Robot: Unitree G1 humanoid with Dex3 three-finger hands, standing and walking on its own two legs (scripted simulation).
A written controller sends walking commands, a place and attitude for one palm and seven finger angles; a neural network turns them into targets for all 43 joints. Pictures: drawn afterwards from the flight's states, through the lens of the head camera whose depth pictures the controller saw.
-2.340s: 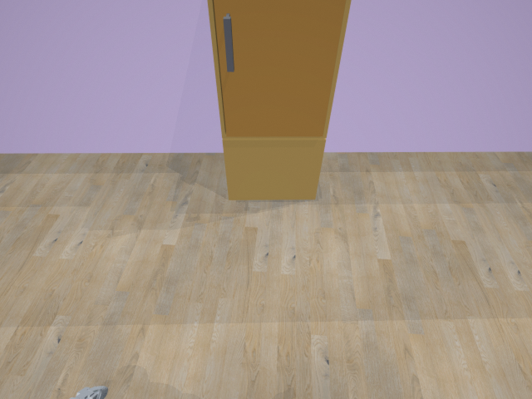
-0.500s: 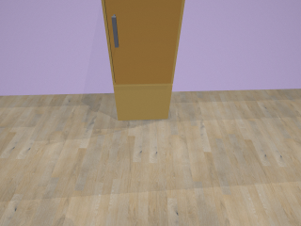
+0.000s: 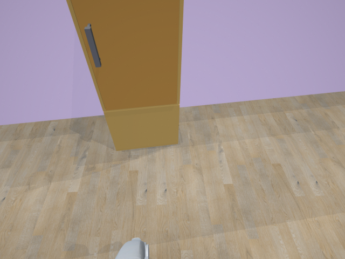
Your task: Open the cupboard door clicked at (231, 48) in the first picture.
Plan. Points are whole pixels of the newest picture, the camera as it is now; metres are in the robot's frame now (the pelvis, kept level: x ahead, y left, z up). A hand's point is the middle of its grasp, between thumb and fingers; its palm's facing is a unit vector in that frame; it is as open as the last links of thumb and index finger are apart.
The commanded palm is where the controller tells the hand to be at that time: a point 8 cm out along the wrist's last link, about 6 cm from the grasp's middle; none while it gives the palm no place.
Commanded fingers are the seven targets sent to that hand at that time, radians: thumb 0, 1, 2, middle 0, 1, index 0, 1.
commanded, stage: turn to face it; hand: left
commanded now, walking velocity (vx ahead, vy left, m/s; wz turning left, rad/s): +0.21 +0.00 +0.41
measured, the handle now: (93, 45) +0.90 +0.39 +0.05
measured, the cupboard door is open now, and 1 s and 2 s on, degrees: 0 0 0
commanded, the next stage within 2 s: take the last steps up to it in 0.32 s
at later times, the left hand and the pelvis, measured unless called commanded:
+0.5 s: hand out of the picture +0.15 +0.24 -0.18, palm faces +0.19 -0.97 -0.16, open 7.4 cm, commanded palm none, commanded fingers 0.00 0.90 0.90 -0.20 -0.30 -0.20 -0.30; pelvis +0.13 +0.06 +0.00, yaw +7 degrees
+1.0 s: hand out of the picture +0.14 +0.18 -0.17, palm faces +0.25 -0.95 -0.17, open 7.4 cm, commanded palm none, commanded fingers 0.00 0.90 0.90 -0.20 -0.30 -0.20 -0.30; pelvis +0.22 +0.03 +0.00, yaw +10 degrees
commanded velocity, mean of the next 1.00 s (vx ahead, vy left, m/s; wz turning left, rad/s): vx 0.18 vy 0.00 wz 0.13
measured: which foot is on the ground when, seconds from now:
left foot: up 0.00-0.16, down 0.18-0.84, up 0.86-1.00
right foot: down 0.00-0.20, up 0.22-0.80, down 0.82-1.00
